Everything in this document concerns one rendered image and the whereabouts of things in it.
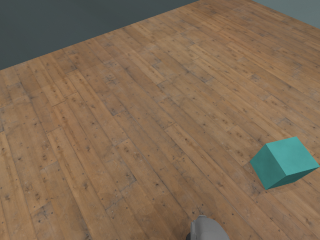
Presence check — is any robot right thigh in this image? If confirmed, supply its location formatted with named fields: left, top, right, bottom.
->
left=190, top=217, right=230, bottom=240

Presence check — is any robot right shin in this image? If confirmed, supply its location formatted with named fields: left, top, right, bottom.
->
left=197, top=215, right=207, bottom=219

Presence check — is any carton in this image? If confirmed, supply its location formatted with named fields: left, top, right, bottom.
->
left=250, top=136, right=320, bottom=190

